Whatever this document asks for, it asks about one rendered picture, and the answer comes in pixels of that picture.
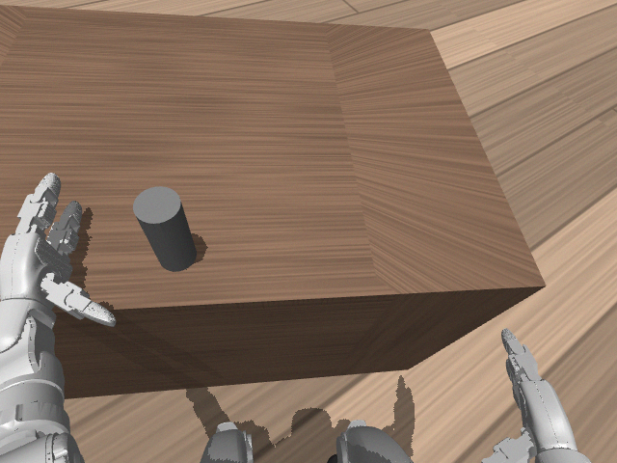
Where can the left robot hand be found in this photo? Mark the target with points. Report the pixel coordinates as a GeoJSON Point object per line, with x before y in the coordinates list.
{"type": "Point", "coordinates": [32, 267]}

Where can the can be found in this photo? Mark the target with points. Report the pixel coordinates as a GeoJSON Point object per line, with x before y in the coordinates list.
{"type": "Point", "coordinates": [160, 213]}

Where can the left robot arm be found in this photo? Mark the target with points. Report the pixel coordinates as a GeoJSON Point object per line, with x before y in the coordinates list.
{"type": "Point", "coordinates": [34, 427]}

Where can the right robot hand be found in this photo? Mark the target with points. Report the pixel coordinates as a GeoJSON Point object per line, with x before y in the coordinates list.
{"type": "Point", "coordinates": [545, 423]}

